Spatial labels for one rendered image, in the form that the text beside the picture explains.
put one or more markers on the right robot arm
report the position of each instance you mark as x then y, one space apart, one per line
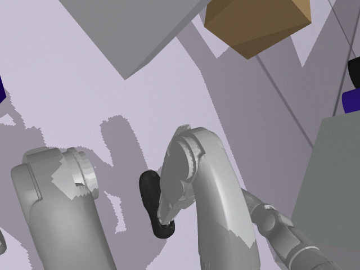
296 251

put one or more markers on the right robot foot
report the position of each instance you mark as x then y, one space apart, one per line
149 186

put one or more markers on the right robot hand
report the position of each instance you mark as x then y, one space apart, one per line
251 201

